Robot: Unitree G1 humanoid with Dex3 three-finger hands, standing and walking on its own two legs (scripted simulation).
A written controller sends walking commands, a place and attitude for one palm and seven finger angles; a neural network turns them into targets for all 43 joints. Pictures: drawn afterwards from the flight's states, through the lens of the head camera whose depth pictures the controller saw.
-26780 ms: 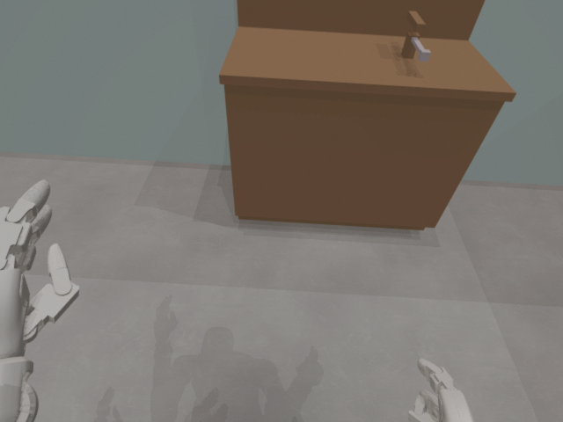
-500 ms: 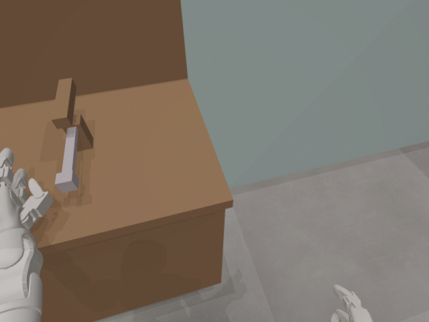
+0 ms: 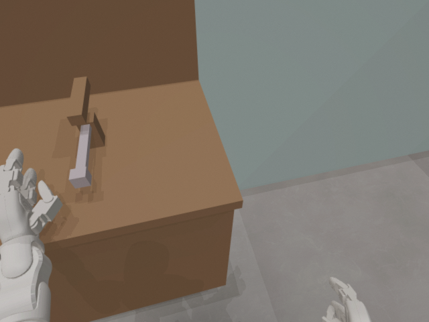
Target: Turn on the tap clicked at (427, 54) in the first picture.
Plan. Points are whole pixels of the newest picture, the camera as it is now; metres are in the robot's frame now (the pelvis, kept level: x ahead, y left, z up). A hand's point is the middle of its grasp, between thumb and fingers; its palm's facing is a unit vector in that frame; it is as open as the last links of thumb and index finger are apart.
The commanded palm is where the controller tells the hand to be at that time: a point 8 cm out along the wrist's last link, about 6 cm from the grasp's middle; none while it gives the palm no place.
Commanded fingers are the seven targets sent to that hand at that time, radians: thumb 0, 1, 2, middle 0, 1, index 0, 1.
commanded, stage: push the lever round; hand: left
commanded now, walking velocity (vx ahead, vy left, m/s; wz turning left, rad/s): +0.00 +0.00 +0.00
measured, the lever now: (80, 177) +0.34 +0.28 +0.09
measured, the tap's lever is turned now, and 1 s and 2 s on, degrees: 0 12 38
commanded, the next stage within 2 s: none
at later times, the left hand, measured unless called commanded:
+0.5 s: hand (77, 195) +0.30 +0.27 +0.09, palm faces +0.53 -0.85 -0.10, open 7.8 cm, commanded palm +0.26 +0.31 +0.09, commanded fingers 0.00 0.90 0.90 -0.15 -0.15 -0.15 -0.15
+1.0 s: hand (98, 188) +0.32 +0.24 +0.08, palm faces +0.58 -0.81 -0.07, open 7.8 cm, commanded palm +0.27 +0.27 +0.09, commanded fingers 0.00 0.90 0.90 -0.15 -0.15 -0.15 -0.15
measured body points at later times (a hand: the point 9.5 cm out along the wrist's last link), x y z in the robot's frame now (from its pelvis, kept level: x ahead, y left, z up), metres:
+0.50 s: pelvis +0.00 +0.00 +0.00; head +0.02 -0.01 +0.45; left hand +0.27 +0.31 +0.09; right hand +0.15 -0.25 -0.10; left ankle +0.03 +0.10 -0.71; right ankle -0.01 -0.09 -0.71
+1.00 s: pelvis +0.00 -0.01 +0.00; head +0.02 -0.02 +0.45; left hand +0.28 +0.28 +0.09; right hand +0.17 -0.25 -0.10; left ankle +0.03 +0.10 -0.71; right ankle -0.01 -0.09 -0.71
